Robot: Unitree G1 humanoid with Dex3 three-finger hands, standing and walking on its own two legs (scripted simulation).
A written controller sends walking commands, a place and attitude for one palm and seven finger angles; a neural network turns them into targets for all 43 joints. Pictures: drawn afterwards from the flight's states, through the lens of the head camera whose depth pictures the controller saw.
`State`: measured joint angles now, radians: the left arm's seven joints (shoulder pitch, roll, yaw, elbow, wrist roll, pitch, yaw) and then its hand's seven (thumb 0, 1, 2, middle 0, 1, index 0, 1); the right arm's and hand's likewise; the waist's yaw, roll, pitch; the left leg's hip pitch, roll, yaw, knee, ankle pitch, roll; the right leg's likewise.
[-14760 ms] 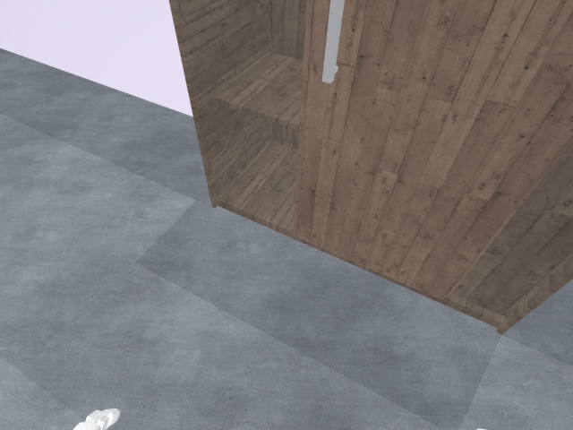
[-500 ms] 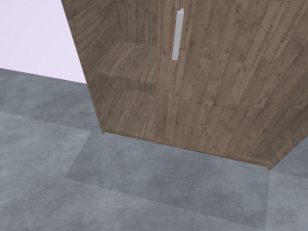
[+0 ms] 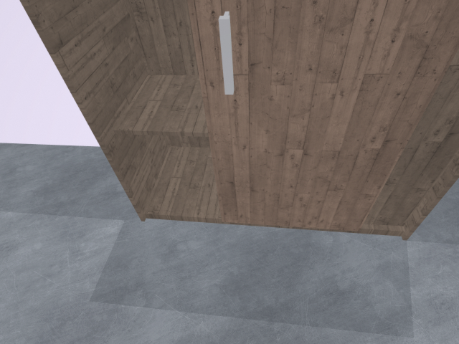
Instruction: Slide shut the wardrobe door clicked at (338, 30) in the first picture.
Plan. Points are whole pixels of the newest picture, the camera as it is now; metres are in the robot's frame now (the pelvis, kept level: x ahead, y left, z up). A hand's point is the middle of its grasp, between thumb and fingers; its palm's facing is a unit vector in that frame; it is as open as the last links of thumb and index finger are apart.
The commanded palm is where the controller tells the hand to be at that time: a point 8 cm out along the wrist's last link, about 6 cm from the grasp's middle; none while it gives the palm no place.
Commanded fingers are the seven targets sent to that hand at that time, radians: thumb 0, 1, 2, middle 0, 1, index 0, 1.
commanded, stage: shuffle to correct the standing spot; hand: right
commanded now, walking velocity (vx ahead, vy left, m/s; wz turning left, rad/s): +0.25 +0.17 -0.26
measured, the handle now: (228, 54) +0.75 +0.05 +0.16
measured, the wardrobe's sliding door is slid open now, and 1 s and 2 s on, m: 0.41 0.41 0.41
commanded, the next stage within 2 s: come to a stop and stand still in 0.96 s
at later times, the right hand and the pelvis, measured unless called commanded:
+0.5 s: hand (292, 288) +0.28 -0.10 -0.15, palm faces +0.03 +0.98 -0.21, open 7.4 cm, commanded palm none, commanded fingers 0.00 -0.90 -0.90 0.20 0.30 0.20 0.30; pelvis +0.16 +0.09 +0.00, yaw -5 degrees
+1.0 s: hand (255, 281) +0.29 -0.02 -0.15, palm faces +0.13 +0.98 -0.17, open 7.4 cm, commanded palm none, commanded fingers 0.00 -0.90 -0.90 0.20 0.30 0.20 0.30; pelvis +0.28 +0.17 +0.03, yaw -5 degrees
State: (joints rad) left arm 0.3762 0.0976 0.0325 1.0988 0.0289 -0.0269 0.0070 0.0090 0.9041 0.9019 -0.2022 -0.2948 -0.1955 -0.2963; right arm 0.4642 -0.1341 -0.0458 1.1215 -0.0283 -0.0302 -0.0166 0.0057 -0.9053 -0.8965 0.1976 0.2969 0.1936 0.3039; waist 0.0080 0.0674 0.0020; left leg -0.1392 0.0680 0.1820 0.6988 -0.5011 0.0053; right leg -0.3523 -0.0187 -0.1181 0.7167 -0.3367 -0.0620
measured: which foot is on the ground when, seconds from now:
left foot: up 0.00-0.44, down 0.46-0.78, up 0.80-1.00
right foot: down 0.00-0.46, up 0.48-0.76, down 0.78-1.00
